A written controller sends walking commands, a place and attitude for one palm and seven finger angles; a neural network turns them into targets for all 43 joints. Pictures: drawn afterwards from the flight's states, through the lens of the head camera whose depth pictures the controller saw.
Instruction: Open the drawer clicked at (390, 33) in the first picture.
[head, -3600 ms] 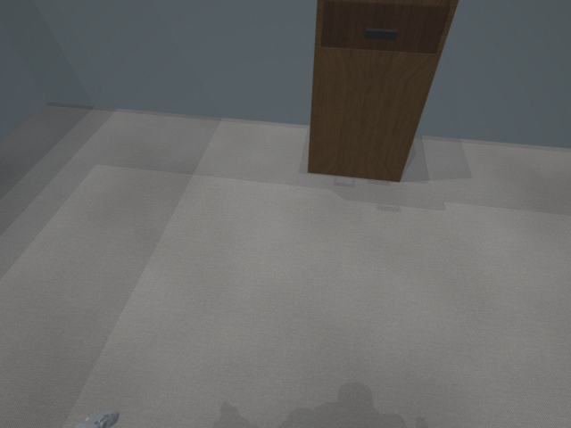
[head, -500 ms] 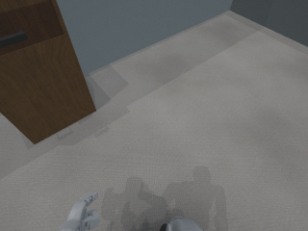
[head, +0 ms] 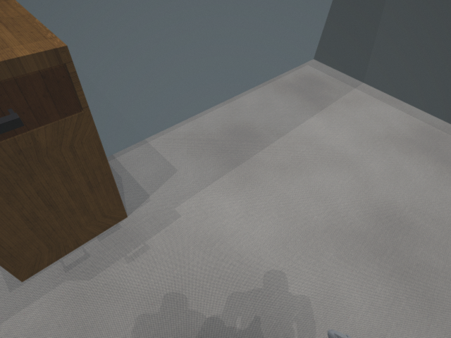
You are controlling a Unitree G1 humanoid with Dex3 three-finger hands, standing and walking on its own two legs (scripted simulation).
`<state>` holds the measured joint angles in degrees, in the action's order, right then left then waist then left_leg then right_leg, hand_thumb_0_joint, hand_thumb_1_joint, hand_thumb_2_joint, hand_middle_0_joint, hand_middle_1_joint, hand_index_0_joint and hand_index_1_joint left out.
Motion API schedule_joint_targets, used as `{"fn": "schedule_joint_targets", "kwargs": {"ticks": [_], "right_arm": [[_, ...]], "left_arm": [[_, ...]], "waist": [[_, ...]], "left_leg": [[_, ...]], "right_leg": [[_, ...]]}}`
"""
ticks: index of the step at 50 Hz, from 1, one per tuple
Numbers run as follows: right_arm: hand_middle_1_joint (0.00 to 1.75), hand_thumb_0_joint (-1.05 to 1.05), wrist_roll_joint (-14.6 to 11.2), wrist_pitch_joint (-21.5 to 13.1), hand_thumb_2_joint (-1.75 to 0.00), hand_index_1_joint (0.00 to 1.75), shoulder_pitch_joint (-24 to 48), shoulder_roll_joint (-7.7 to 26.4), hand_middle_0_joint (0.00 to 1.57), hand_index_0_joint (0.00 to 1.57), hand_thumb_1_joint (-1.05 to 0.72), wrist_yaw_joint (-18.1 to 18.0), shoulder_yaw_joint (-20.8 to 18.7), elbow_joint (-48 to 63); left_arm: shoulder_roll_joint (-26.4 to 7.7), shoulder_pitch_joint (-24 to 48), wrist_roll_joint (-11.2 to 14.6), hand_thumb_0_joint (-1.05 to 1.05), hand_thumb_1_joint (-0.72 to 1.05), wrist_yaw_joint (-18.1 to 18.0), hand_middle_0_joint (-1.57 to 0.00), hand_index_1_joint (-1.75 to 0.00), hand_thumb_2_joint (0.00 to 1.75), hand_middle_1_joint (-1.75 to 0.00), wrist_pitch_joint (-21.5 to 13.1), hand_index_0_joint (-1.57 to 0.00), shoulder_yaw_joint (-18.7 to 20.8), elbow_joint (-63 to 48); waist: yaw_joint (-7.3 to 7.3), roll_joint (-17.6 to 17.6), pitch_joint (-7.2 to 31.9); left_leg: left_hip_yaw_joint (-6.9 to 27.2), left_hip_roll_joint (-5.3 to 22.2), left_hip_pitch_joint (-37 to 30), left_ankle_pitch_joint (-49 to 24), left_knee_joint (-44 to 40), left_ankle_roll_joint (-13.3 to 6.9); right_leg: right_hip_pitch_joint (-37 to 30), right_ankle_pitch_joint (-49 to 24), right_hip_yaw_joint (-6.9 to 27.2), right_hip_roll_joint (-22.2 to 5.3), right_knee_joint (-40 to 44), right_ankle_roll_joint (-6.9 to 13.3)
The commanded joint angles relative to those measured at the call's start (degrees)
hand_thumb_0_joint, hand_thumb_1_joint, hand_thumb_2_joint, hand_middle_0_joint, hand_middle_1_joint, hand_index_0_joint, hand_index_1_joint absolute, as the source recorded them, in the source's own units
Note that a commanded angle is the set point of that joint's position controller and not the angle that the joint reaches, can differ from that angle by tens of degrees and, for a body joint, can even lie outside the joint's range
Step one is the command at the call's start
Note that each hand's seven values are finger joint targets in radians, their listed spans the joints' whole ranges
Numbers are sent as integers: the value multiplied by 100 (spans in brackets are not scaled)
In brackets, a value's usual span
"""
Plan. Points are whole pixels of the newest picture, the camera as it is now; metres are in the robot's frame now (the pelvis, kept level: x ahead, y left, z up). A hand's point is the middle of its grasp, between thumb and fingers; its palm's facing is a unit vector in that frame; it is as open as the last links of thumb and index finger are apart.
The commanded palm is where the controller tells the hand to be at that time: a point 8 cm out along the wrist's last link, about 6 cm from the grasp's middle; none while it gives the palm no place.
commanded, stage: walk to a spot facing it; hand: left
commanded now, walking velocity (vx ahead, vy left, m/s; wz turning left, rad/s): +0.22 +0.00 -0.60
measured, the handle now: out of the picture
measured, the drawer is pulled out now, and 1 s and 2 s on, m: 0.00 0.00 0.00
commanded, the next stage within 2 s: turn to face it in 0.22 s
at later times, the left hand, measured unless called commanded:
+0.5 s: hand (194, 260) +0.32 +0.10 -0.16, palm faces -0.23 -0.94 -0.25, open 7.4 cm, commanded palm none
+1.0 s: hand (131, 310) +0.20 +0.21 -0.18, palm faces +0.13 -0.96 -0.23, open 7.4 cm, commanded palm none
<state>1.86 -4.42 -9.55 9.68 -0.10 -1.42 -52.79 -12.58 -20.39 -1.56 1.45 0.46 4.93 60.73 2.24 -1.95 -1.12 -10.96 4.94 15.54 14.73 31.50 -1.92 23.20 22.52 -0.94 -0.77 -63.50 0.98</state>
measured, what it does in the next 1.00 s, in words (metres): walks ahead: right foot, then left foot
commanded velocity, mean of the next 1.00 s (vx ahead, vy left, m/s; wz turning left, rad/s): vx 0.00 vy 0.00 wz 0.25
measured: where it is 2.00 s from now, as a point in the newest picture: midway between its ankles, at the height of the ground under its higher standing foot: outside the picture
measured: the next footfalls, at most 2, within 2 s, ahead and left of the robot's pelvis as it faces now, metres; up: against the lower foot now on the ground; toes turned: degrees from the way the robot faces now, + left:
right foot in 0.38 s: +0.22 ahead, -0.15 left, +0.00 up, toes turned -20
left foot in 0.84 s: +0.21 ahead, +0.08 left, +0.00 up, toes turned +10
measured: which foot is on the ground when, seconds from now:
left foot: down 0.00-0.38, up 0.40-0.82, down 0.84-1.00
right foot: up 0.00-0.36, down 0.38-0.84, up 0.86-1.00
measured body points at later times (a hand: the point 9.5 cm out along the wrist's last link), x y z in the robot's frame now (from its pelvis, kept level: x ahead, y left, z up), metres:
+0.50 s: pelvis +0.14 -0.05 -0.02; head +0.17 -0.08 +0.43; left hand +0.33 +0.15 -0.14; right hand +0.04 -0.26 -0.18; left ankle +0.08 +0.10 -0.66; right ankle +0.18 -0.13 -0.74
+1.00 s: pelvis +0.16 +0.00 +0.00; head +0.21 +0.03 +0.45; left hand +0.19 +0.26 -0.16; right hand +0.24 -0.26 -0.13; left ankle +0.17 +0.07 -0.74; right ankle +0.15 -0.16 -0.65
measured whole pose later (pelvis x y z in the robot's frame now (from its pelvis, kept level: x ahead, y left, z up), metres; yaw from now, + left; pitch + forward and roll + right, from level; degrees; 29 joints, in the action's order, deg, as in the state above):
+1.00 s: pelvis +0.16 +0.00 +0.00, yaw +5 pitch +2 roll -2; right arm 1.3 0.4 -13.0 11.5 -0.5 -3.0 -53.9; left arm -14.8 -11.5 -1.2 -0.8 3.4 5.7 55.9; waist -0.8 -2.0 -3.8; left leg -4.8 1.2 18.2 16.0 32.0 -3.3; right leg 30.0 23.4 -4.2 -4.8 -64.8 -4.6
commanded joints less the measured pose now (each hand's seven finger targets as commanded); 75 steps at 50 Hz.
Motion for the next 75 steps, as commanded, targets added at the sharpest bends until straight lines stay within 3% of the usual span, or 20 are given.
{"fn": "schedule_joint_targets", "kwargs": {"ticks": [1, 6, 13, 17, 18, 19, 20, 25, 35, 40, 41, 42, 43, 49, 60, 66, 67, 69, 72, 75], "right_arm": [[30, 0, -62, -66, -90, 30, -720, 694, 20, 20, -90, -134, -200, -54], [30, 0, -88, -38, -90, 30, -1120, 611, 20, 20, -90, -181, -219, -303], [30, 0, -26, 148, -90, 30, -1306, 821, 20, 20, -90, -166, -348, -468], [30, 0, -75, 219, -90, 30, -1227, 933, 20, 20, -90, -138, -380, -417], [30, 0, -143, 228, -90, 30, -1429, 708, 20, 20, -90, -85, -314, -419], [30, 0, -200, 233, -90, 30, -1564, 296, 20, 20, -90, -97, -209, -301], [30, 0, -220, 331, -90, 30, -1224, 390, 20, 20, -90, -193, -190, -234], [30, 0, -115, 587, -90, 30, -1618, 157, 20, 20, -90, -135, -116, -726], [30, 0, -97, 670, -90, 30, -611, 216, 20, 20, -90, 63, -240, -141], [30, 0, -69, 623, -90, 30, -766, 454, 20, 20, -90, 92, -307, 45], [30, 0, -51, 569, -90, 30, -1043, 761, 20, 20, -90, 100, -379, 41], [30, 0, -1, 531, -90, 30, -1252, 1390, 20, 20, -90, 63, -501, 122], [30, 0, 15, 527, -90, 30, -1375, 1543, 20, 20, -90, -9, -552, 7], [30, 0, -87, 364, -90, 30, -568, 1245, 20, 20, -90, -121, -400, 192], [30, 0, -57, 521, -90, 30, -515, 1495, 20, 20, -90, -39, -525, 207], [30, 0, -69, 598, -90, 30, 0, 1533, 20, 20, -90, 16, -590, 452], [30, 0, -109, 600, -90, 30, 68, 1409, 20, 20, -90, 36, -587, 515], [30, 0, -101, 594, -90, 30, -93, 953, 20, 20, -90, 66, -517, 730], [30, 0, -35, 763, -90, 30, -43, 1075, 20, 20, -90, 140, -562, 453], [30, 0, -57, 809, -90, 30, -174, 988, 20, 20, -90, 207, -520, 342]], "left_arm": [[-140, 115, -31, 0, 90, 77, -20, -30, 90, -30, -71, -20, 88, -542], [52, 506, -30, 0, 90, 73, -20, -30, 90, -30, 70, -20, 88, -676], [103, 1474, 4, 0, 90, 73, -20, -30, 90, -30, 60, -20, 21, -1003], [-171, 569, -48, 0, 90, -23, -20, -30, 90, -30, -99, -20, 39, -827], [-632, -65, -87, 0, 90, -113, -20, -30, 90, -30, -220, -20, 113, -620], [-1190, -605, -11, 0, 90, -196, -20, -30, 90, -30, -287, -20, 201, -428], [-1120, -518, 118, 0, 90, -263, -20, -30, 90, -30, -247, -20, 114, -446], [-421, 1350, 53, 0, 90, -363, -20, -30, 90, -30, -242, -20, -179, -734], [-651, 1165, -27, 0, 90, -394, -20, -30, 90, -30, -52, -20, 13, -870], [-695, 1077, 24, 0, 90, -348, -20, -30, 90, -30, 24, -20, 80, -960], [-561, 1036, 69, 0, 90, -325, -20, -30, 90, -30, 69, -20, 78, -1062], [-217, 1111, 108, 0, 90, -277, -20, -30, 90, -30, 93, -20, 34, -1313], [-300, 1573, 19, 0, 90, -285, -20, -30, 90, -30, 133, -20, -12, -1447], [-460, 1007, 59, 0, 90, -205, -20, -30, 90, -30, 84, -20, 62, -1020], [-623, 1432, 108, 0, 90, -276, -20, -30, 90, -30, 138, -20, 17, -1291], [-637, 781, 148, 0, 90, -318, -20, -30, 90, -30, 39, -20, 6, -1328], [-780, 502, 127, 0, 90, -339, -20, -30, 90, -30, -13, -20, 43, -1305], [-1557, 591, 18, 0, 90, -366, -20, -30, 90, -30, -55, -20, 118, -1474], [-989, 1279, 56, 0, 90, -367, -20, -30, 90, -30, -84, -20, 16, -1609], [-813, 1249, 39, 0, 90, -356, -20, -30, 90, -30, -117, -20, -53, -1589]], "waist": [[-136, 935, -154], [-196, 912, -286], [-489, 1231, -363], [24, 1002, 319], [265, -17, 1009], [331, -1301, 1779], [334, -547, 1803], [-496, -358, 388], [-179, -602, -38], [-343, -172, 251], [-492, 783, 364], [-612, 2377, 206], [-827, 2135, 255], [-341, 879, 771], [-495, 1034, 336], [-167, 1023, 498], [-21, 680, 617], [-61, -1500, 497], [-380, -677, -166], [-417, -817, -191]], "left_leg": [[880, 1526, -678, -375, -2066, -42], [39, 1451, -960, -2759, -1673, -216], [-522, 1617, -1339, -3296, -1016, -318], [-622, 1497, -1174, -4172, 774, -27], [-575, 1153, 21, -2703, 2052, 235], [-316, 147, 1473, 2007, 3763, 534], [795, 170, 1200, 2268, 4129, 444], [1038, 323, 659, 1053, 3307, 461], [518, 185, 832, 1147, 1905, 466], [341, 57, -54, 252, 258, 353], [1156, 481, -443, -260, -650, 126], [3112, 1815, -704, -1576, -1405, -567], [3654, 2126, -617, -1712, -1618, -1015], [2042, 988, -1344, -3183, -1026, -623], [2950, 854, -951, -2220, -1159, -843], [3237, 442, 124, -1857, -676, -570], [3047, 186, 593, -1301, -270, -302], [1427, -937, 2057, 1852, 2163, 437], [1484, -407, 1847, 1009, 3849, 478], [1222, -320, 1772, 520, 3951, 617]], "right_leg": [[1273, -892, 103, -502, -750, -166], [1563, -1174, -227, -548, -265, -360], [908, -894, -694, -319, 1882, -223], [-956, -1424, -878, 38, 3190, 38], [-2711, -3308, -97, -714, 3418, 245], [-3929, -6425, 1901, -2438, 3301, 1027], [-3208, -6908, 1611, -2566, 3559, 1330], [-843, -3744, -3, -1821, 4408, 749], [-855, -1671, -416, -2147, 4551, 721], [-677, -1295, -876, -2000, 3578, 279], [-189, -651, -1118, -1609, 2675, -24], [1006, 1058, -1292, -772, 1393, -512], [1260, 1446, -571, -548, 172, -473], [1256, -148, 32, -523, -321, -646], [623, 260, 142, -312, 1108, -705], [-1122, -493, 19, -24, 3256, -516], [-1825, -962, 172, -262, 4181, -454], [-2043, -1222, 2333, -2764, 5002, 583], [-996, -1538, 1105, -1996, 4749, 566], [-1100, -1982, 218, -1660, 4597, 406]]}}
